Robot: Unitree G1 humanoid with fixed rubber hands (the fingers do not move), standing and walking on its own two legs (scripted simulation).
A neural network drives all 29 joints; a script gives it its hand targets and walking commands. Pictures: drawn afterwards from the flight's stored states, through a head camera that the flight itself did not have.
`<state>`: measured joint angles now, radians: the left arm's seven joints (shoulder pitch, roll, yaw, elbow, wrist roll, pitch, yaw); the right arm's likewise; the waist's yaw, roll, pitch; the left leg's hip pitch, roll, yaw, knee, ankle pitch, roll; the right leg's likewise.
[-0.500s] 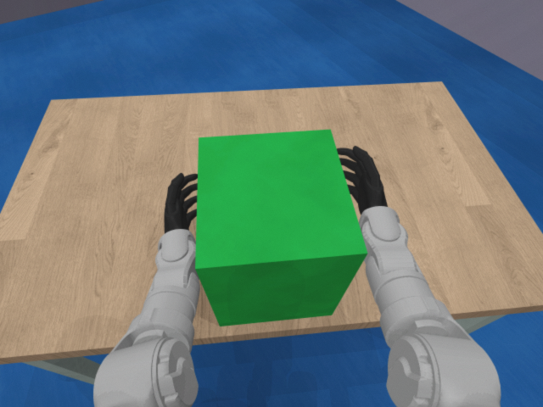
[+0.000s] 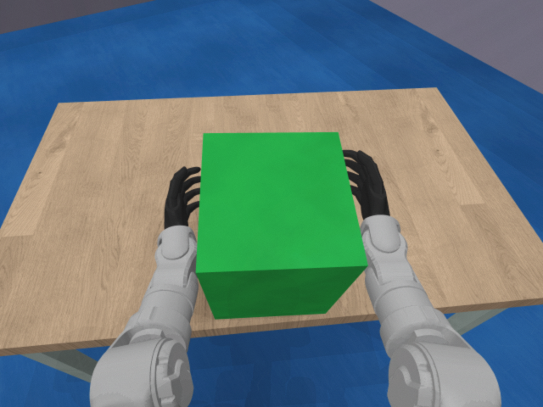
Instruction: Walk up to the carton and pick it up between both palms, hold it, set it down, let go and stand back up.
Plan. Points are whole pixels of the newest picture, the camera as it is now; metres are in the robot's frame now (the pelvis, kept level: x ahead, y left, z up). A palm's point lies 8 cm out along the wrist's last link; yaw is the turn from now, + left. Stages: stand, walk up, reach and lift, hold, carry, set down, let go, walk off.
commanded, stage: reach and lift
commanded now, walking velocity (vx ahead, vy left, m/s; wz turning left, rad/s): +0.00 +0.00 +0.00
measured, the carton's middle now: (271, 233) +0.40 +0.04 +0.00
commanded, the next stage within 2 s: none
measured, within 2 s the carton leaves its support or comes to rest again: neither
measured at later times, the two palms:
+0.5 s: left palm (176, 225) +0.38 +0.19 +0.04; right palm (372, 213) +0.40 -0.10 +0.08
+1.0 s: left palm (160, 204) +0.37 +0.19 +0.11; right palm (385, 199) +0.38 -0.10 +0.13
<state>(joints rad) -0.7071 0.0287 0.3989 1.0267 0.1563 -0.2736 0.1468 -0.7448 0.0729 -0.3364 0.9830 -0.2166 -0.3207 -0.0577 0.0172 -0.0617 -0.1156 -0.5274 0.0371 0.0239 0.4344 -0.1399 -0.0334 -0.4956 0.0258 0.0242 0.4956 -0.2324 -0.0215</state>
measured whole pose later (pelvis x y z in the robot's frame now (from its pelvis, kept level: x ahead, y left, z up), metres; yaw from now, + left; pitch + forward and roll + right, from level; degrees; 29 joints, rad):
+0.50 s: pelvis -0.01 +0.00 +0.00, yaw +0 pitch +13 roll +0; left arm -0.71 0.06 0.31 1.05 0.16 -0.25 0.17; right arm -0.75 0.07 -0.34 1.02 -0.24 -0.34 -0.08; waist 0.02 -0.06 -0.12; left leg -0.53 0.04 0.02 0.43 -0.12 -0.03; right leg -0.50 0.03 0.02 0.50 -0.22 -0.02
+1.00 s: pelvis -0.02 +0.00 +0.00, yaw +0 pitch +7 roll +0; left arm -0.70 0.09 0.18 0.89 0.15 0.14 0.17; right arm -0.75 0.01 -0.13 0.97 0.05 -0.05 -0.15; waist 0.02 -0.06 -0.20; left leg -0.42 0.04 0.02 0.43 -0.13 -0.03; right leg -0.38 0.03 0.02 0.48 -0.22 -0.02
